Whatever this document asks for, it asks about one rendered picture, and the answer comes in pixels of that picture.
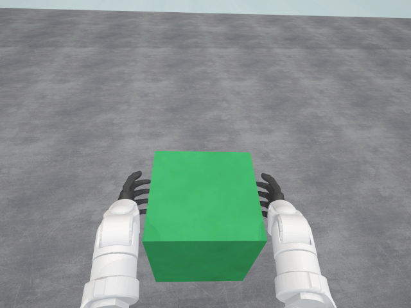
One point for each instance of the right robot forearm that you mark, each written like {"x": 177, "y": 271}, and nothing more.
{"x": 299, "y": 281}

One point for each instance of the left robot forearm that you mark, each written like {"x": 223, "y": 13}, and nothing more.
{"x": 113, "y": 282}

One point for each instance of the robot left hand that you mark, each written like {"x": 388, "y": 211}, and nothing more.
{"x": 128, "y": 191}

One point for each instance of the robot right hand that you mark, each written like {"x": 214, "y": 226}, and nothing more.
{"x": 274, "y": 192}

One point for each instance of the carton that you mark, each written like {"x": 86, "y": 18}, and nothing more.
{"x": 203, "y": 219}

